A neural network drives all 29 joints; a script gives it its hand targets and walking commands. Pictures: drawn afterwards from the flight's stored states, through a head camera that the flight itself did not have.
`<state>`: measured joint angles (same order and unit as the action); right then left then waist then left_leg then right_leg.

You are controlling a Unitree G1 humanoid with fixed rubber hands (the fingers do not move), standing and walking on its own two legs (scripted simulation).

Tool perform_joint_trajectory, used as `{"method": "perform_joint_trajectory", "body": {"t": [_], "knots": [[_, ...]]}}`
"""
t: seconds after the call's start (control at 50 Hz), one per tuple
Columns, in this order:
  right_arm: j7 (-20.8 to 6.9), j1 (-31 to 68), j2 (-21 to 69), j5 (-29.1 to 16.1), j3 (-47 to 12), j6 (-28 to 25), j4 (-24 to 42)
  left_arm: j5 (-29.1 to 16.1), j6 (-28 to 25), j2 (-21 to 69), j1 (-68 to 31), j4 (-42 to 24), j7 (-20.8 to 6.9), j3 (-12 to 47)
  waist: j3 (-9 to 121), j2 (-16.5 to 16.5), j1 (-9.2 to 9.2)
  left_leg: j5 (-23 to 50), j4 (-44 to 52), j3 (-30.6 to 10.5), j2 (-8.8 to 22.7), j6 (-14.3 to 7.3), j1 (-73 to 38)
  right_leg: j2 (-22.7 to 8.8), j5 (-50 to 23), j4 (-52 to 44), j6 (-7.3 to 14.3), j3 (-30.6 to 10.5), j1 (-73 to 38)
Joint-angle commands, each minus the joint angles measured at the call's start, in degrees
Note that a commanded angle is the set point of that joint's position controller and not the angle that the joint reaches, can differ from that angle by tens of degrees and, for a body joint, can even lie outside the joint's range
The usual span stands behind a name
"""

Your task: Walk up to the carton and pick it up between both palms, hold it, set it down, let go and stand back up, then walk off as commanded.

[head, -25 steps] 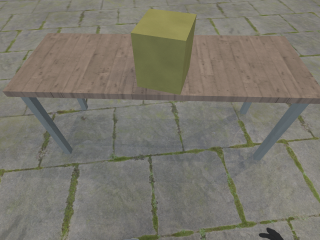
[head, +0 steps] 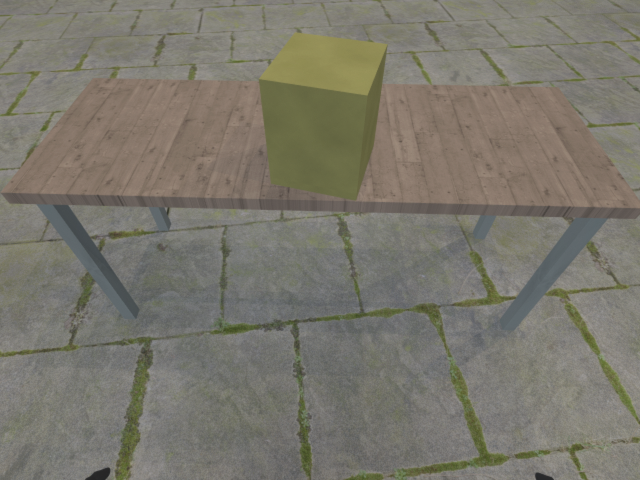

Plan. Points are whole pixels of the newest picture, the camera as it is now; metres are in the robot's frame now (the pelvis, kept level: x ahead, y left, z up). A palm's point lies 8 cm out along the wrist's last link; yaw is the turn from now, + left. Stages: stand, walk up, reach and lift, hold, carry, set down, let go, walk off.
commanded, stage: stand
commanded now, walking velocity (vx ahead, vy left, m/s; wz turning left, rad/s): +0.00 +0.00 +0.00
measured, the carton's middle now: (325, 117) +0.82 -0.02 +0.00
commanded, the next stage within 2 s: none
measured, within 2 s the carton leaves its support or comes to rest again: neither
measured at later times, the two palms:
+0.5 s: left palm out of the picture +0.06 +0.31 -0.12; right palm out of the picture +0.07 -0.28 -0.09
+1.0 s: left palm out of the picture +0.05 +0.32 -0.12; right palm out of the picture +0.07 -0.28 -0.10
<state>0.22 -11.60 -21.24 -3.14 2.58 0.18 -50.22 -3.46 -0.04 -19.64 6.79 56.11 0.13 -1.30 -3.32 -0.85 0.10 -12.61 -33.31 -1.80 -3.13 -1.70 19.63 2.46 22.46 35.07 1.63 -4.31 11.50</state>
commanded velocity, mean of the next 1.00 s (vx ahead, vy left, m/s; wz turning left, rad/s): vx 0.00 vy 0.00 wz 0.00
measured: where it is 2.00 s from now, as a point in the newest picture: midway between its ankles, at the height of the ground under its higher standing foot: outside the picture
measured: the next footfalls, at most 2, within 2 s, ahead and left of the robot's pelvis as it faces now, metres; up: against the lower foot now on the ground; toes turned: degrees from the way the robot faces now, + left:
none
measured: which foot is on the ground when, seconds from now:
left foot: down 0.00-1.00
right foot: down 0.00-1.00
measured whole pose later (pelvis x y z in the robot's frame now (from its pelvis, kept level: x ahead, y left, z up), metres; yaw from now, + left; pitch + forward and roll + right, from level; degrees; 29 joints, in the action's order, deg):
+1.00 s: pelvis -0.01 +0.02 +0.01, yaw +0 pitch -1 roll -1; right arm 0.2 -11.6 -21.2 -3.1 1.4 -0.7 -53.8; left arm -3.5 -0.1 -19.6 7.1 63.6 0.0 -0.7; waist -1.6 -0.7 0.7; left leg -10.0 -30.1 -1.8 -2.9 -2.4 19.5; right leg 2.4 18.4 28.9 0.6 -4.5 10.1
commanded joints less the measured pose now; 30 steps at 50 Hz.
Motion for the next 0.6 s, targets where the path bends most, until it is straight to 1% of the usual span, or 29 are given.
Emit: {"method": "perform_joint_trajectory", "body": {"t": [0.0, 0.04, 0.06, 0.08, 0.1, 0.12, 0.14, 0.16, 0.18, 0.2, 0.22, 0.24, 0.26, 0.28, 0.3, 0.32, 0.34, 0.36, 0.38, 0.4, 0.42, 0.44, 0.46, 0.48, 0.5, 0.52, 0.54, 0.56, 0.58], "knots": [[0.8, 3.9, -9.5, 5.7, 0.6, -3.8, -0.5, 4.5, -2.9, -10.9, -2.0, -0.4, 0.8, -1.6, 9.8, 2.2, 0.36, 17.4, 6.2, -7.6, 8.7, -2.6, -13.1, -7.5, -18.7, -13.7, 1.6, -6.4, -1.7], [0.4, 4.5, -11.0, 5.2, 1.1, -3.6, -1.2, 4.4, -2.7, -13.5, -1.1, 1.4, 0.4, -1.2, 8.8, 1.5, 0.79, 17.4, 6.3, -8.1, 8.7, -3.1, -11.4, -8.3, -21.3, -13.6, 1.1, -6.4, -2.8], [0.6, 5.1, -10.5, 5.0, 0.4, -3.5, 0.1, 4.4, -2.9, -12.7, -2.0, 1.6, 0.6, -1.4, 8.7, -1.4, 0.62, 19.2, 6.2, -7.0, 8.6, -2.2, -10.8, -9.0, -21.8, -14.1, 1.2, -7.0, -3.2], [0.5, 1.8, -10.8, 4.3, 1.1, -3.5, -1.7, 4.3, -3.1, -12.4, -2.1, 1.6, 0.7, -1.4, 11.6, 5.2, 0.43, 19.6, 6.7, -8.4, 8.9, -2.5, -12.9, -8.4, -23.4, -13.5, 0.9, -6.8, -4.3], [0.5, 2.2, -11.2, 4.7, 0.9, -3.4, -2.0, 5.3, -2.8, -12.4, -1.4, 1.8, 0.8, -1.8, 10.6, 2.4, -0.06, 18.0, 6.8, -8.2, 9.2, -3.0, -12.2, -8.5, -22.3, -13.8, 1.5, -6.5, -4.4], [0.5, 4.5, -10.3, 4.9, 0.2, -3.2, -1.2, 4.7, -2.5, -12.3, -3.0, 1.1, 0.9, -1.6, 7.0, 4.0, 0.40, 17.8, 7.8, -7.7, 8.4, -1.8, -11.6, -7.9, -21.7, -14.1, 1.2, -6.3, -2.0], [0.4, 2.0, -10.9, 5.1, 0.7, -3.5, -2.9, 4.7, -2.5, -14.1, -0.5, 2.9, 0.6, -1.8, 10.3, 5.6, -0.49, 17.4, 7.1, -8.5, 8.8, -2.1, -13.6, -7.1, -21.7, -13.6, 0.9, -5.7, -3.3], [0.8, 3.2, -11.2, 4.7, 0.5, -3.5, -2.1, 4.4, -2.6, -13.8, -2.1, 2.7, 0.6, -1.9, 8.5, 3.6, -0.36, 18.6, 8.8, -7.5, 8.9, -1.8, -14.0, -7.7, -22.0, -13.6, 0.1, -5.7, -1.6], [0.7, 4.3, -10.8, 4.7, 1.0, -3.6, -2.6, 4.1, -2.6, -12.8, -1.8, 2.9, 0.7, -1.4, 11.3, -0.2, -0.54, 18.1, 7.8, -8.0, 9.3, -1.5, -16.0, -7.3, -19.9, -12.9, 0.7, -5.2, -1.3], [1.0, 3.9, -11.9, 4.9, 0.8, -3.8, -1.4, 4.2, -2.3, -13.7, -2.4, 3.3, 0.5, -1.9, 9.2, -0.2, 0.90, 16.3, 9.0, -7.5, 9.3, -1.3, -12.5, -6.7, -16.0, -13.5, 0.3, -4.9, -2.2], [1.1, 3.8, -11.8, 4.9, 0.9, -3.7, -1.7, 5.0, -2.6, -11.1, -3.5, 2.6, 0.6, -1.2, 9.6, -0.6, 0.50, 17.8, 8.7, -8.2, 9.0, -1.0, -12.3, -6.9, -16.5, -14.1, 0.4, -4.6, -2.1], [0.8, 2.4, -11.9, 4.4, 0.8, -3.4, -3.9, 4.4, -2.2, -12.7, -1.6, 3.2, 0.6, -1.4, 8.3, 1.3, -0.19, 12.9, 11.5, -11.2, 10.0, 0.0, -12.9, -5.2, -12.6, -12.7, 0.2, -4.2, -1.4], [0.8, 3.8, -13.2, 5.2, 1.3, -3.5, -2.5, 4.4, -1.9, -12.3, -1.0, 2.6, 0.7, -2.2, 5.3, -2.1, 1.14, 8.9, 10.5, -11.2, 10.4, -1.8, -9.0, -5.7, -10.1, -13.2, 0.9, -5.1, -0.6], [0.7, 5.3, -12.4, 5.4, 1.1, -3.1, -2.7, 5.0, -1.9, -13.1, -2.7, 3.5, 0.8, -1.9, 5.3, 0.1, 0.27, 7.6, 10.4, -9.1, 8.8, -1.0, -8.9, -6.5, -11.3, -15.0, 1.3, -5.5, -0.2], [0.6, 4.6, -11.8, 5.3, 1.0, -3.2, -2.9, 4.7, -1.8, -13.0, -0.9, 3.5, 0.5, -1.9, 5.1, 1.8, 0.84, 0.8, 11.2, -10.3, 8.2, -1.2, -8.8, -5.5, -7.8, -14.8, 0.9, -4.7, -0.6], [0.5, 5.6, -10.4, 4.8, 0.7, -3.1, -2.1, 5.1, -1.8, -13.1, -1.7, 4.4, 0.8, -1.9, 8.2, -2.1, 0.22, 0.3, 11.4, -10.3, 8.9, -0.7, -9.4, -7.3, -7.0, -15.6, 1.7, -6.5, -1.3], [0.3, 5.6, -10.4, 5.2, 0.4, -3.1, -2.9, 5.0, -2.0, -13.4, -2.4, 3.6, 0.6, -2.1, 3.1, -4.4, 0.62, -1.5, 13.7, -11.1, 8.2, -0.4, -5.3, -6.3, -6.5, -15.7, 1.6, -5.8, -1.2], [0.5, 5.1, -11.0, 4.7, 0.7, -3.3, -2.8, 5.1, -1.9, -13.0, -2.0, 3.7, 0.3, -2.1, 4.5, 1.7, 0.79, -4.7, 13.6, -11.6, 8.9, -0.6, -7.4, -6.6, -3.4, -16.2, 1.9, -6.1, 0.1], [0.3, 3.4, -12.4, 5.1, 0.9, -3.0, -4.2, 5.4, -1.7, -14.1, -0.5, 4.4, 0.2, -2.0, 5.7, -2.5, 0.11, -7.3, 15.9, -13.4, 9.1, 0.0, -8.9, -5.0, -4.2, -14.7, 1.3, -4.8, -0.8], [0.9, 3.7, -11.7, 5.3, 1.3, -3.3, -3.1, 4.9, -1.7, -14.1, -1.1, 4.6, 0.1, -2.5, 5.6, -3.7, -0.33, -5.6, 16.9, -14.3, 11.1, 0.9, -7.7, -5.0, -5.4, -13.5, 1.1, -5.4, -0.6], [1.1, 3.2, -12.1, 5.3, 1.1, -3.4, -3.4, 4.4, -1.4, -12.4, 0.4, 5.8, -0.1, -2.3, 4.3, -1.2, 0.49, -8.2, 18.0, -15.5, 11.0, 1.7, -8.7, -3.7, -5.2, -12.9, 0.7, -3.2, 0.1], [1.3, 5.9, -13.3, 5.3, 1.5, -3.4, -2.6, 4.8, -1.6, -10.3, -0.5, 4.5, 0.1, -1.6, 5.3, -4.2, 2.43, -6.8, 17.1, -15.2, 11.4, 0.7, -7.2, -4.6, -7.5, -13.6, 1.0, -4.0, -2.1], [0.9, 4.3, -12.4, 5.0, 0.9, -3.5, -3.2, 4.7, -1.6, -11.7, -1.0, 5.9, 0.1, -1.3, 2.7, -1.3, 0.39, -5.6, 17.9, -15.0, 11.0, 0.5, -6.0, -5.1, -6.4, -14.1, 0.7, -4.7, -2.9], [1.1, 2.7, -12.2, 5.0, 1.6, -3.5, -3.2, 4.5, -1.9, -11.4, -0.6, 5.8, 0.2, -1.2, 6.6, -1.1, 0.24, -1.6, 18.0, -15.9, 11.6, 1.8, -9.6, -4.8, -6.0, -12.8, 0.9, -4.0, -2.9], [0.9, 4.9, -12.5, 5.4, 1.6, -3.4, -2.4, 4.8, -1.7, -12.6, -0.1, 5.9, 0.2, -1.7, 7.0, -2.8, 1.41, 0.6, 16.2, -13.0, 9.9, 0.1, -9.5, -5.1, -8.4, -14.2, 0.6, -4.1, -2.4], [1.0, 4.7, -10.4, 5.0, 0.8, -3.4, -3.9, 4.9, -1.7, -13.0, 0.4, 6.5, 0.3, -1.9, 7.0, -1.3, 1.21, 3.6, 14.3, -14.8, 11.1, 0.8, -11.2, -5.8, -7.4, -14.8, 1.0, -4.7, -2.0], [1.2, 4.6, -9.3, 5.3, 0.7, -4.0, -3.6, 5.1, -1.7, -12.3, -1.6, 5.0, 0.0, -1.9, 9.4, -0.6, 0.36, 6.5, 14.0, -13.2, 10.1, 0.5, -12.4, -6.3, -9.1, -14.4, 0.9, -4.4, -2.4], [0.9, 2.4, -12.3, 5.6, 1.1, -3.8, -3.8, 4.8, -1.6, -12.5, 1.2, 6.8, 0.0, -1.9, 8.1, -4.3, 0.79, 2.7, 14.4, -12.6, 8.4, 0.1, -12.9, -4.7, -8.6, -14.7, 0.3, -4.2, -2.8], [1.2, 4.4, -12.1, 5.4, 0.9, -3.5, -3.7, 4.2, -1.8, -12.5, 1.1, 6.8, 0.3, -1.5, 4.5, -3.1, 1.68, 3.5, 15.1, -13.0, 9.0, 0.4, -10.4, -4.8, -9.1, -14.8, 0.8, -4.6, -0.4]]}}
